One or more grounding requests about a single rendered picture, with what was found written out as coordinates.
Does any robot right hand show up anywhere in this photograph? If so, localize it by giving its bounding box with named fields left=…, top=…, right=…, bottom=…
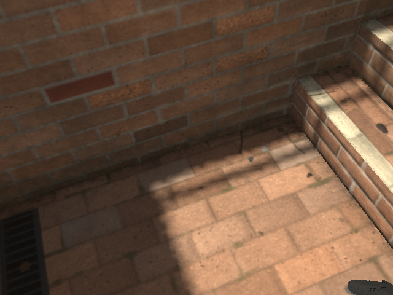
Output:
left=348, top=280, right=393, bottom=295

